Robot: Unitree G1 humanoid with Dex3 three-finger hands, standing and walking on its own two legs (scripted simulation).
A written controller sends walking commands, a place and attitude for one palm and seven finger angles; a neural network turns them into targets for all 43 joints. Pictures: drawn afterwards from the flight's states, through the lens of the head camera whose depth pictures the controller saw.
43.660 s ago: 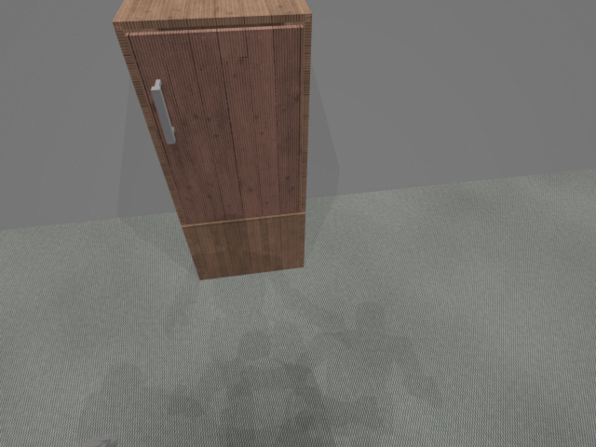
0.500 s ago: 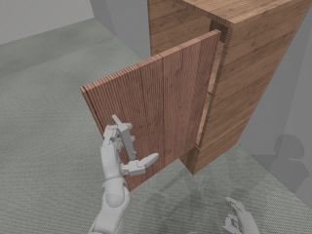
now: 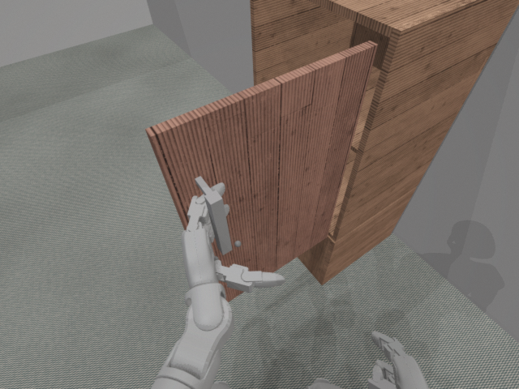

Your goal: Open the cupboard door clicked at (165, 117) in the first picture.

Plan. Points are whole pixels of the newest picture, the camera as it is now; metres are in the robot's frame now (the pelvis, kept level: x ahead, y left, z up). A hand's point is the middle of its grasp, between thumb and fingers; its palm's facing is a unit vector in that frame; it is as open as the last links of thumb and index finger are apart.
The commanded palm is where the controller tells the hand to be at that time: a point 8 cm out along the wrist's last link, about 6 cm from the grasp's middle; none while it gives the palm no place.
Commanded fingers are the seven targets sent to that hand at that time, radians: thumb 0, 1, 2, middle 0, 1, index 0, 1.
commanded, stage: slide the hand sideways off the handle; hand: left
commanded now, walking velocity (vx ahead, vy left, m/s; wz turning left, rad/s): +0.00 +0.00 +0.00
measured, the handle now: (213, 217) +0.37 +0.10 +0.06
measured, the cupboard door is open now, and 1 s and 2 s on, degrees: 89 91 91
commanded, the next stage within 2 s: draw the hand back to the body in 1.18 s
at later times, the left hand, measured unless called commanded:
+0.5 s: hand (218, 276) +0.27 +0.08 +0.06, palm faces -0.15 -0.99 -0.03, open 16.3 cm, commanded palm +0.25 +0.14 +0.06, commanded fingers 0.00 -0.50 0.30 -0.15 -0.30 -0.15 -0.30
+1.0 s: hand (183, 294) +0.24 +0.12 +0.06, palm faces -0.12 -0.99 -0.04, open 16.1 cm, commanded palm +0.22 +0.19 +0.06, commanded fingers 0.00 -0.50 0.30 -0.15 -0.30 -0.15 -0.30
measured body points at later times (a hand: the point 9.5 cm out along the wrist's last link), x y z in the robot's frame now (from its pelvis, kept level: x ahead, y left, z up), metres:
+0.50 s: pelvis +0.01 +0.01 +0.00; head +0.05 +0.00 +0.44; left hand +0.27 +0.13 +0.06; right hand +0.18 -0.21 -0.09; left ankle +0.01 +0.12 -0.69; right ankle +0.05 -0.10 -0.69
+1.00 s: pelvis +0.03 +0.00 -0.01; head +0.07 -0.01 +0.44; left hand +0.24 +0.18 +0.06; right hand +0.21 -0.22 -0.09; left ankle +0.01 +0.12 -0.69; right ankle +0.05 -0.10 -0.69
